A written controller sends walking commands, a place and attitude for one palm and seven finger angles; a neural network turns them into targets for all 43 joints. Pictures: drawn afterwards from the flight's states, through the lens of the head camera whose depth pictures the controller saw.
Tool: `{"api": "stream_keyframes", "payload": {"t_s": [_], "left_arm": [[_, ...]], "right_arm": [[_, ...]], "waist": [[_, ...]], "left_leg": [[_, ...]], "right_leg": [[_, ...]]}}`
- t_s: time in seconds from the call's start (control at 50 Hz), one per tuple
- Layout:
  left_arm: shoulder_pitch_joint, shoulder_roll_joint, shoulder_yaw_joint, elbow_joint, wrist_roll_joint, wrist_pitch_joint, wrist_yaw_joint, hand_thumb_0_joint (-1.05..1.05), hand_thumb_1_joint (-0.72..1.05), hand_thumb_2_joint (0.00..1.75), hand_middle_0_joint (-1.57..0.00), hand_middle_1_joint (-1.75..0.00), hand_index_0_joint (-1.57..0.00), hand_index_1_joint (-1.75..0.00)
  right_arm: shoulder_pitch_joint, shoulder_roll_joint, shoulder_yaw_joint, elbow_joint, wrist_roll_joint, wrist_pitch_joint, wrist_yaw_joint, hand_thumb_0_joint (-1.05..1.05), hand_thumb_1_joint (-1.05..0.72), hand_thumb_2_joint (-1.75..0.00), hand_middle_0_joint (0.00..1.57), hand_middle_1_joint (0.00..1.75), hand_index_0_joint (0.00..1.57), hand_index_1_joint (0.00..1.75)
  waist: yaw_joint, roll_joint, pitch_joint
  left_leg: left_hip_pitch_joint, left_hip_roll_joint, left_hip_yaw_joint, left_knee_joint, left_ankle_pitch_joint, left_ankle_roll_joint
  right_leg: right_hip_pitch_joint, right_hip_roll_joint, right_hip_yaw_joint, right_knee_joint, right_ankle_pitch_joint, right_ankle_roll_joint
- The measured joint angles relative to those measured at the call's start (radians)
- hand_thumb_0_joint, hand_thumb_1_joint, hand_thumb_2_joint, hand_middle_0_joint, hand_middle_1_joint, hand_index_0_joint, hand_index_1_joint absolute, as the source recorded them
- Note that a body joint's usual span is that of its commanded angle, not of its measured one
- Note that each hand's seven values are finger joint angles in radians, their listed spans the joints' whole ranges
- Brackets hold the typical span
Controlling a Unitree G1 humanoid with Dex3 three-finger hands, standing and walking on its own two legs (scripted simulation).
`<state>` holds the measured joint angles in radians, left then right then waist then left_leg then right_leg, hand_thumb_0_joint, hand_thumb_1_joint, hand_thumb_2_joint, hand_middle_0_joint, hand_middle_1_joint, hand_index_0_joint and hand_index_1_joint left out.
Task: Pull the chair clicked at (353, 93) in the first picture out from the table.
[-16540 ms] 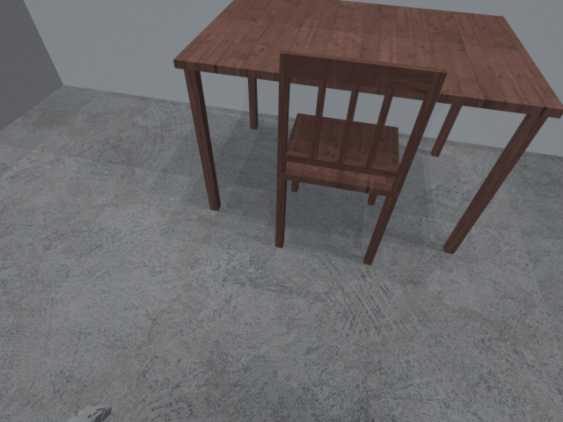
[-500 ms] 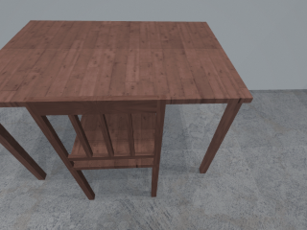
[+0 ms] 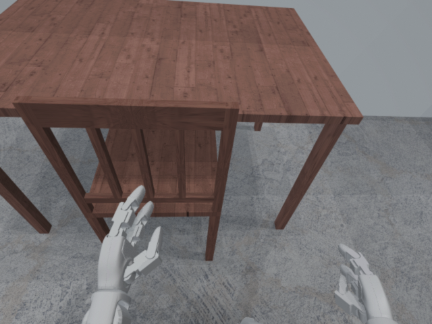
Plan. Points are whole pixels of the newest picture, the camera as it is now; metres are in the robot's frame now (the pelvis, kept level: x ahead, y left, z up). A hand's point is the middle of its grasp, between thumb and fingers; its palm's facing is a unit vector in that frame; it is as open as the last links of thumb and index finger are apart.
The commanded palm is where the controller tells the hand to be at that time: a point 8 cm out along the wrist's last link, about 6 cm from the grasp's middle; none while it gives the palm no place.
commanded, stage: raise the hand toward the chair's back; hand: left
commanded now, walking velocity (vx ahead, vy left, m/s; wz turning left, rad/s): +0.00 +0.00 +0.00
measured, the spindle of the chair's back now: (144, 165) +0.49 +0.20 -0.05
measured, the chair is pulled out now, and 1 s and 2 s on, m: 0.00 0.00 0.00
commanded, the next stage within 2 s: aim the fingers beside a spindle in 1.74 s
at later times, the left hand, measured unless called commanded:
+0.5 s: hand (126, 278) +0.21 +0.17 -0.02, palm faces +0.02 -1.00 +0.02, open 13.0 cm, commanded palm +0.17 +0.24 +0.00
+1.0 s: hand (87, 259) +0.22 +0.23 +0.02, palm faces +0.16 -0.99 -0.06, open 16.6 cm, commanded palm +0.19 +0.28 +0.02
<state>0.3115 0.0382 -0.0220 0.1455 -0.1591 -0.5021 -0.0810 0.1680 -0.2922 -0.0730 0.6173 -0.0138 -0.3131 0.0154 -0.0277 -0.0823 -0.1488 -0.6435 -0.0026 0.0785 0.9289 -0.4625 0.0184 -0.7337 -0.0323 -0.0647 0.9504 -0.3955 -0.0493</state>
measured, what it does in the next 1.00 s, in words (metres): stands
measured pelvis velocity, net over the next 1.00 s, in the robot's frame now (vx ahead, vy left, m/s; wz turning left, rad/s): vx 0.00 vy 0.02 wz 0.04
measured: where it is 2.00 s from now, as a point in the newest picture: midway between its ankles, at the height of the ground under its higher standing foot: outside the picture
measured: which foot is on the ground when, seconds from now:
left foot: down 0.00-1.00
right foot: down 0.00-1.00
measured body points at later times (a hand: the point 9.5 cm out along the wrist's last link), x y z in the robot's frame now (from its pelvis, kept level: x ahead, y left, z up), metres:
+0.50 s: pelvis -0.02 +0.00 -0.04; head +0.07 +0.00 +0.40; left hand +0.20 +0.22 -0.01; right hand +0.16 -0.21 -0.14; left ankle +0.00 +0.11 -0.68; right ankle +0.04 -0.09 -0.68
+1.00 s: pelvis +0.00 +0.02 -0.03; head +0.06 +0.03 +0.41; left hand +0.21 +0.28 +0.03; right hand +0.21 -0.20 -0.10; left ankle +0.00 +0.11 -0.68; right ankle +0.04 -0.09 -0.68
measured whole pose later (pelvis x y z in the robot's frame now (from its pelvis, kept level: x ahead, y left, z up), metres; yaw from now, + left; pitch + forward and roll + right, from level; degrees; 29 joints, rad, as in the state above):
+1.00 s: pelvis +0.00 +0.02 -0.03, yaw +2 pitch +16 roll -2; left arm 0.36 0.22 0.16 -0.03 -0.23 -0.40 -0.13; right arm 0.20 -0.22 0.03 0.50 0.01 -0.22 -0.04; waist 0.00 0.02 -0.16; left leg -0.89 0.00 0.00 1.16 -0.55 0.04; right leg -0.91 -0.04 -0.14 1.09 -0.46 -0.03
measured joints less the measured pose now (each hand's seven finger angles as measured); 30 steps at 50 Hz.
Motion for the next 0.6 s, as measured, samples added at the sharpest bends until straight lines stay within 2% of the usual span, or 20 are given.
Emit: {"api": "stream_keyframes", "payload": {"t_s": [0.04,0.08,0.12,0.16,0.2,0.24,0.28,0.32,0.34,0.4,0.44,0.48,0.52,0.56,0.6], "left_arm": [[0.061,0.009,0.011,-0.018,0.042,-0.034,-0.007,0.01,0.65,0.78,-0.18,-0.25,-0.18,-0.25],[0.131,0.043,0.015,-0.042,0.074,-0.015,0.006,0.01,0.6,0.76,-0.18,-0.25,-0.17,-0.25],[0.194,0.084,0.027,-0.068,0.079,0.014,0.024,0.01,0.55,0.75,-0.17,-0.24,-0.17,-0.24],[0.24,0.115,0.05,-0.104,0.053,0.021,0.038,0.01,0.5,0.73,-0.17,-0.23,-0.17,-0.23],[0.259,0.134,0.078,-0.16,0.008,-0.005,0.038,0.02,0.45,0.71,-0.16,-0.23,-0.16,-0.23],[0.235,0.137,0.097,-0.211,-0.036,-0.055,0.011,0.02,0.4,0.69,-0.15,-0.22,-0.15,-0.22],[0.176,0.128,0.095,-0.248,-0.067,-0.087,-0.041,0.02,0.36,0.67,-0.14,-0.21,-0.14,-0.21],[0.104,0.123,0.082,-0.257,-0.076,-0.073,-0.105,0.01,0.31,0.65,-0.14,-0.2,-0.13,-0.2],[0.071,0.125,0.073,-0.251,-0.073,-0.042,-0.137,0.01,0.29,0.64,-0.13,-0.2,-0.13,-0.2],[0.008,0.144,0.057,-0.211,-0.058,0.119,-0.196,0.01,0.22,0.61,-0.13,-0.19,-0.12,-0.19],[0.012,0.152,0.063,-0.197,-0.06,0.231,-0.183,0.01,0.17,0.59,-0.13,-0.18,-0.12,-0.18],[0.049,0.149,0.083,-0.208,-0.073,0.289,-0.129,0.01,0.13,0.57,-0.13,-0.17,-0.12,-0.17],[0.1,0.141,0.109,-0.235,-0.083,0.281,-0.057,0.01,0.08,0.55,-0.13,-0.17,-0.12,-0.17],[0.143,0.138,0.137,-0.261,-0.078,0.221,0.003,0.01,0.03,0.53,-0.12,-0.16,-0.12,-0.16],[0.163,0.143,0.159,-0.273,-0.064,0.141,0.035,0.0,-0.01,0.51,-0.11,-0.15,-0.11,-0.15]], "right_arm": [[-0.03,0.008,-0.014,-0.066,-0.002,0.043,0.023,0.01,-0.91,-0.9,0.2,0.3,0.2,0.3],[-0.054,0.013,-0.016,-0.123,0.0,0.086,0.033,0.01,-0.91,-0.9,0.2,0.3,0.2,0.3],[-0.075,0.02,-0.007,-0.159,0.0,0.112,0.03,0.01,-0.91,-0.9,0.2,0.3,0.2,0.3],[-0.089,0.033,0.01,-0.174,-0.003,0.118,0.018,0.01,-0.91,-0.9,0.2,0.3,0.2,0.3],[-0.094,0.05,0.036,-0.167,-0.006,0.108,0.002,0.01,-0.91,-0.9,0.2,0.3,0.2,0.3],[-0.095,0.066,0.067,-0.141,-0.005,0.087,-0.012,0.01,-0.91,-0.9,0.2,0.3,0.2,0.3],[-0.09,0.082,0.1,-0.112,-0.002,0.069,-0.024,0.01,-0.91,-0.9,0.2,0.3,0.2,0.3],[-0.077,0.1,0.127,-0.089,0.006,0.067,-0.034,0.01,-0.9,-0.9,0.2,0.3,0.2,0.3],[-0.066,0.11,0.138,-0.081,0.013,0.072,-0.039,0.01,-0.9,-0.9,0.2,0.3,0.2,0.3],[-0.021,0.129,0.15,-0.072,0.032,0.107,-0.048,0.01,-0.9,-0.9,0.21,0.3,0.21,0.3],[0.012,0.132,0.141,-0.073,0.039,0.134,-0.053,0.01,-0.9,-0.9,0.21,0.3,0.21,0.3],[0.046,0.126,0.121,-0.075,0.04,0.148,-0.058,0.01,-0.9,-0.9,0.21,0.3,0.21,0.3],[0.08,0.114,0.095,-0.072,0.037,0.146,-0.062,0.01,-0.9,-0.9,0.21,0.3,0.21,0.3],[0.107,0.096,0.072,-0.062,0.029,0.135,-0.062,0.01,-0.9,-0.9,0.21,0.3,0.21,0.3],[0.12,0.072,0.057,-0.051,0.022,0.122,-0.059,0.01,-0.9,-0.9,0.2,0.3,0.2,0.3]], "waist": [[0.014,-0.021,-0.007],[0.036,-0.024,-0.001],[0.059,-0.009,0.004],[0.079,0.02,0.011],[0.097,0.047,0.013],[0.11,0.07,0.016],[0.114,0.092,0.018],[0.107,0.104,0.017],[0.1,0.107,0.016],[0.066,0.11,0.019],[0.041,0.109,0.025],[0.024,0.106,0.026],[0.017,0.102,0.021],[0.017,0.097,0.01],[0.017,0.093,0.001]], "left_leg": [[-0.063,0.006,0.0,0.085,-0.041,-0.001],[-0.114,0.008,-0.006,0.152,-0.07,-0.006],[-0.163,0.009,-0.02,0.207,-0.09,-0.005],[-0.207,0.011,-0.043,0.251,-0.103,-0.008],[-0.249,0.012,-0.066,0.287,-0.111,-0.009],[-0.289,0.012,-0.086,0.318,-0.115,-0.01],[-0.325,0.012,-0.102,0.345,-0.116,-0.011],[-0.355,0.013,-0.108,0.363,-0.116,-0.011],[-0.365,0.014,-0.106,0.367,-0.116,-0.011],[-0.363,0.016,-0.094,0.353,-0.109,-0.009],[-0.338,0.017,-0.08,0.326,-0.102,-0.005],[-0.306,0.021,-0.066,0.294,-0.095,-0.001],[-0.279,0.024,-0.058,0.266,-0.09,0.001],[-0.265,0.023,-0.057,0.249,-0.087,0.003],[-0.266,0.019,-0.061,0.248,-0.087,0.005]], "right_leg": [[-0.064,0.001,0.001,0.083,-0.038,-0.003],[-0.112,-0.001,-0.005,0.147,-0.067,-0.008],[-0.152,-0.004,-0.02,0.191,-0.086,-0.012],[-0.18,-0.006,-0.043,0.217,-0.097,-0.016],[-0.206,-0.008,-0.065,0.236,-0.103,-0.017],[-0.231,-0.01,-0.085,0.251,-0.105,-0.019],[-0.256,-0.012,-0.101,0.264,-0.104,-0.02],[-0.28,-0.012,-0.107,0.274,-0.101,-0.02],[-0.291,-0.011,-0.105,0.277,-0.099,-0.02],[-0.296,-0.009,-0.093,0.267,-0.09,-0.017],[-0.279,-0.005,-0.079,0.246,-0.081,-0.014],[-0.254,0.0,-0.066,0.218,-0.071,-0.008],[-0.231,0.006,-0.058,0.191,-0.063,-0.005],[-0.216,0.006,-0.056,0.174,-0.059,-0.002],[-0.214,0.003,-0.06,0.171,-0.061,0.0]]}}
